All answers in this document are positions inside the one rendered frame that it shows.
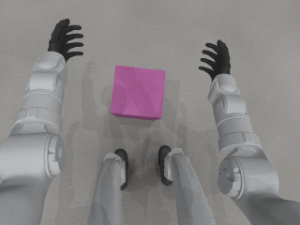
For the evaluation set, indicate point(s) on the robot left upper arm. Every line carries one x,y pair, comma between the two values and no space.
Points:
28,164

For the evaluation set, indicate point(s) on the robot left hand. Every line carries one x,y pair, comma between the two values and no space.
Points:
59,39

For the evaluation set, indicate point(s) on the right robot shin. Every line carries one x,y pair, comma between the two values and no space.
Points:
174,151

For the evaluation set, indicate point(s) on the right robot forearm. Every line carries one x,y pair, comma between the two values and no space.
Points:
236,137

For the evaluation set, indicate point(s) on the carton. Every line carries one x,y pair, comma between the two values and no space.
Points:
138,93

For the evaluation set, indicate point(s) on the left robot forearm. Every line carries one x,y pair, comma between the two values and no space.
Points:
43,97

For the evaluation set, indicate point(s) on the robot right upper arm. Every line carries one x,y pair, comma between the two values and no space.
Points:
252,184

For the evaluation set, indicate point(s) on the robot right hand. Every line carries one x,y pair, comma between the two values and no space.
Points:
222,59

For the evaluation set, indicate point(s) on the robot left thigh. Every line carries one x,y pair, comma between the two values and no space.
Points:
105,206

